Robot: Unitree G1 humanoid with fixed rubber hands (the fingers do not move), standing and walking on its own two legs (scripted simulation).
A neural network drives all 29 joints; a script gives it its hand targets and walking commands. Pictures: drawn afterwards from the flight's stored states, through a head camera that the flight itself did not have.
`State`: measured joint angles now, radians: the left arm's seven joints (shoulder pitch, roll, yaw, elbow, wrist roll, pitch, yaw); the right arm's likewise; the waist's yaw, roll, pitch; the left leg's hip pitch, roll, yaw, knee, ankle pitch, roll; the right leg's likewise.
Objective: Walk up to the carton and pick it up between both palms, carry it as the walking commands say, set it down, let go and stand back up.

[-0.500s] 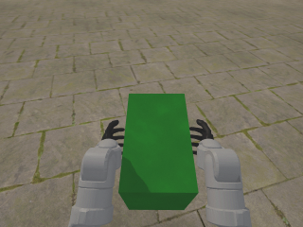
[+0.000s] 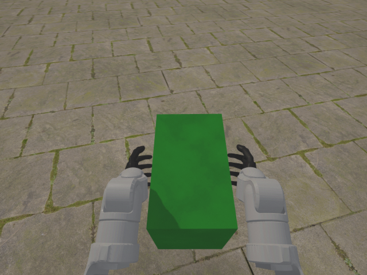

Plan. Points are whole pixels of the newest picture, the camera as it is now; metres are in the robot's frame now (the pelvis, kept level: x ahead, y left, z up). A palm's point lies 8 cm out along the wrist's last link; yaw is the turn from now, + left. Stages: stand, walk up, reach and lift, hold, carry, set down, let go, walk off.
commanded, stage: carry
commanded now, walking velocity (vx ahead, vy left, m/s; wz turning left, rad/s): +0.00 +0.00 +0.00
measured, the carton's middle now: (189, 182) +0.34 +0.00 +0.00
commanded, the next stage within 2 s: none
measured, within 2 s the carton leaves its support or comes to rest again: neither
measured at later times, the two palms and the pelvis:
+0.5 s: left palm (141, 166) +0.34 +0.11 +0.07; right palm (250, 168) +0.34 -0.14 +0.08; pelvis +0.04 -0.01 +0.00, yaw +0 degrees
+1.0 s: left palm (142, 164) +0.34 +0.11 +0.07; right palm (251, 164) +0.34 -0.14 +0.08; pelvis +0.05 -0.01 +0.00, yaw -1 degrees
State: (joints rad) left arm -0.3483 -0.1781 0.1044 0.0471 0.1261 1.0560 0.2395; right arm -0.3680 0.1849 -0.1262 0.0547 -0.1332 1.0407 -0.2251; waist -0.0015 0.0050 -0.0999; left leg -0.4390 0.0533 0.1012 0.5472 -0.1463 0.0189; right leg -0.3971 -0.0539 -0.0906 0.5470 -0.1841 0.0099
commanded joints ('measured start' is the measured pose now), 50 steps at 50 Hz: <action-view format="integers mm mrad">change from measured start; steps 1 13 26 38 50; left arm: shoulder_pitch -358 -273 -254 -261 -260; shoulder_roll -889 -846 -837 -827 -818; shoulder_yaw -350 -390 -403 -395 -393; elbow -105 -174 -198 -189 -185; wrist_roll -248 -251 -253 -250 -247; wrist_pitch -102 -156 -153 -159 -171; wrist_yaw -192 -176 -179 -180 -179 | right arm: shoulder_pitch -314 -241 -218 -219 -218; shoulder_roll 881 835 831 825 818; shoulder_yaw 350 407 418 403 399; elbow -72 -153 -175 -160 -155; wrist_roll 247 255 256 249 246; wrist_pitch -79 -133 -127 -133 -145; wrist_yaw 189 170 168 169 170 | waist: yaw -5 -11 -13 -12 -12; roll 11 1 2 5 6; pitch -281 -300 -292 -279 -277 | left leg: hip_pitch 142 200 208 205 208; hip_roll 91 100 106 106 107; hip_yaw -120 -93 -79 -79 -78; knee -122 -66 -49 -64 -72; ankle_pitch -190 30 102 70 61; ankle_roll -20 -9 -9 -10 -8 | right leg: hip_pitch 79 130 147 148 154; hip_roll -77 -95 -93 -86 -84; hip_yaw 93 87 77 76 78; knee -109 -75 -70 -85 -91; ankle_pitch -146 56 98 72 73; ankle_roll -45 -41 -35 -38 -41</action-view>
